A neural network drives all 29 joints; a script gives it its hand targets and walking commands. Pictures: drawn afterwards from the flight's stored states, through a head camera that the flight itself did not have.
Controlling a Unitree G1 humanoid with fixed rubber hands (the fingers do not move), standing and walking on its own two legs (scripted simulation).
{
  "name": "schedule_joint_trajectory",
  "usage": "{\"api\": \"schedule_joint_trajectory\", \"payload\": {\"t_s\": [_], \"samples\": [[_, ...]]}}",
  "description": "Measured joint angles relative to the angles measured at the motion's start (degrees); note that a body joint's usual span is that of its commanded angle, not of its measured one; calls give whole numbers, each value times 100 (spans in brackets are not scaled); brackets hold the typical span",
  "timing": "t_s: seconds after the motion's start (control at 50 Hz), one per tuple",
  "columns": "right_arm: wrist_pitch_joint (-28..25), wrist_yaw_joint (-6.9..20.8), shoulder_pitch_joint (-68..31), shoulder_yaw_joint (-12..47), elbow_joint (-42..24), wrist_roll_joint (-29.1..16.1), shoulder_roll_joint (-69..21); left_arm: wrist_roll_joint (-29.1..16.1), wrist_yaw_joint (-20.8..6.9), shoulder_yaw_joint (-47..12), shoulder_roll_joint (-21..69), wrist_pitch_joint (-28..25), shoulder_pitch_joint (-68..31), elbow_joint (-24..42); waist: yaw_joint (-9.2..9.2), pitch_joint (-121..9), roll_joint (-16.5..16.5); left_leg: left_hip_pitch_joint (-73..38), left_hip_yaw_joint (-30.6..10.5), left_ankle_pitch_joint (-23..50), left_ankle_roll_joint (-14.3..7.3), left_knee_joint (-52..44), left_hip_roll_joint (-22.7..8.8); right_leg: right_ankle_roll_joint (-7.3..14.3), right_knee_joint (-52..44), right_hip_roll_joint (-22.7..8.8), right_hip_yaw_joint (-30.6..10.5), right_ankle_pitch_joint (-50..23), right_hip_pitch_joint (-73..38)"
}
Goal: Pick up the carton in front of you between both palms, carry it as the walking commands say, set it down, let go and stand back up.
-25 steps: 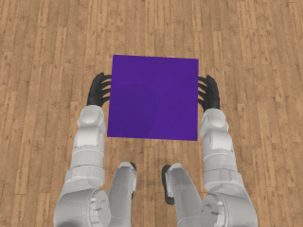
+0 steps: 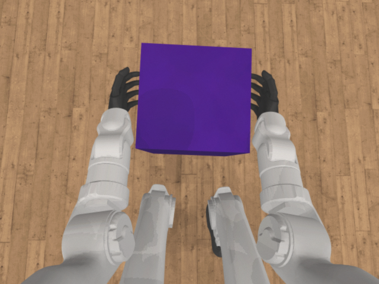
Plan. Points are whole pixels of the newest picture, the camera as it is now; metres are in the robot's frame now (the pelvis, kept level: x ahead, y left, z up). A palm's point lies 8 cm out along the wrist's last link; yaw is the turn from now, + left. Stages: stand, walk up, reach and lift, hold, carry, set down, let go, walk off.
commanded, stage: set down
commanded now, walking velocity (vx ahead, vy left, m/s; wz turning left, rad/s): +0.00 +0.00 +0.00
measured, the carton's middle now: (192, 111) +0.46 +0.01 -0.18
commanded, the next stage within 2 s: none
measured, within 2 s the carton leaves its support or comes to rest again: rests again in 1.16 s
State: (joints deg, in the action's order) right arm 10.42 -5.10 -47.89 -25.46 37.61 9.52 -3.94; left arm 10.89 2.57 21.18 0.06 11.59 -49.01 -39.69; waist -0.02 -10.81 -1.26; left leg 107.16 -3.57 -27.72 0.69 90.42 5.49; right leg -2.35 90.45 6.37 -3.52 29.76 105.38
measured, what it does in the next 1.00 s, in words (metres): lowers itself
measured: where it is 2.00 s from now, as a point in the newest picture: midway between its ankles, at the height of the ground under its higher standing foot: (188, 236)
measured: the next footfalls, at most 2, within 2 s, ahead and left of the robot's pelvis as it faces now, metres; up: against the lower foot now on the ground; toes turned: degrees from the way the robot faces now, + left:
none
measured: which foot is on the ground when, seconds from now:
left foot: down 0.00-1.00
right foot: down 0.00-1.00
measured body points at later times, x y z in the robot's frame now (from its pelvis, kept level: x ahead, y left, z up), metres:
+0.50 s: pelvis -0.03 -0.01 -0.12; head +0.30 +0.02 +0.19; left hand +0.49 +0.17 -0.26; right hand +0.49 -0.13 -0.26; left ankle +0.08 +0.11 -0.51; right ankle +0.08 -0.12 -0.51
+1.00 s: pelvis -0.03 -0.01 -0.17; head +0.31 +0.01 +0.12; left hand +0.49 +0.17 -0.33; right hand +0.50 -0.13 -0.33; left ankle +0.08 +0.11 -0.51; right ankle +0.08 -0.12 -0.51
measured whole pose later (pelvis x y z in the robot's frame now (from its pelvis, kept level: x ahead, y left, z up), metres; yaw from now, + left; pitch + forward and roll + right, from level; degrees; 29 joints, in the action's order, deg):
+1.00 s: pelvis -0.03 -0.01 -0.17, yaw -1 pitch +39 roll -1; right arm 8.0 -10.8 -70.6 -18.1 54.4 -0.2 6.2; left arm 1.1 5.1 15.4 -12.2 9.0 -72.3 -57.6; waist 1.9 10.1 -1.8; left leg 130.4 -2.3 -33.1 2.6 124.3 6.3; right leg -4.1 124.7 10.2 -1.8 34.9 129.1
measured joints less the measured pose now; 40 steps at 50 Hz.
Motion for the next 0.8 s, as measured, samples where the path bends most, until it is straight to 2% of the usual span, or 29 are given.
{"api": "schedule_joint_trajectory", "payload": {"t_s": [0.14,0.5,0.6,0.74,0.8], "samples": [[-11,-131,-459,129,158,-225,201,-268,75,-155,-275,-5,-486,-198,41,310,-12,709,-8,-103,59,756,59,-49,761,92,18,114,707],[-46,-366,-1717,223,855,-443,636,-498,132,-214,-847,-35,-1809,-988,123,1255,-57,2010,21,-224,192,2240,156,-149,2276,288,74,247,2029],[-107,-447,-1999,400,1027,-638,806,-699,179,-383,-1038,-98,-2126,-1193,141,1655,-62,2258,44,-267,213,2630,175,-179,2671,322,96,299,2275],[-146,-632,-2151,880,1083,-1128,1010,-1221,303,-783,-1270,-163,-2213,-1215,169,2164,0,2289,126,-447,174,3147,102,-230,3166,397,101,445,2316],[-165,-642,-2109,945,1166,-1216,1056,-1256,322,-786,-1244,-181,-2231,-1334,164,2121,9,2302,153,-505,163,3255,108,-228,3294,386,98,521,2331]]}}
